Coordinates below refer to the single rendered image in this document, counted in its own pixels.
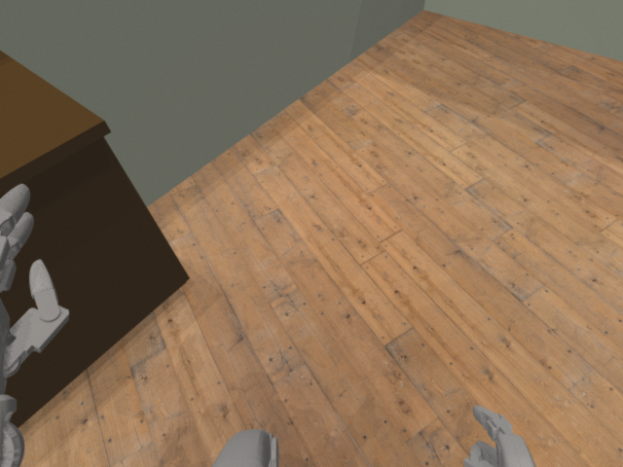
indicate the robot left thigh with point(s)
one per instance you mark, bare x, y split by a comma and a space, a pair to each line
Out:
249, 448

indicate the robot right hand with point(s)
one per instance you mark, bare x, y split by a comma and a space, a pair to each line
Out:
511, 450

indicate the robot left hand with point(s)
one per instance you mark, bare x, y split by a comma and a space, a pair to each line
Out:
37, 327

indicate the counter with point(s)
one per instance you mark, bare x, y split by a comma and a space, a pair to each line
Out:
108, 259

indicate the robot left forearm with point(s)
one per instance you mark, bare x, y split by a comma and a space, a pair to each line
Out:
11, 440

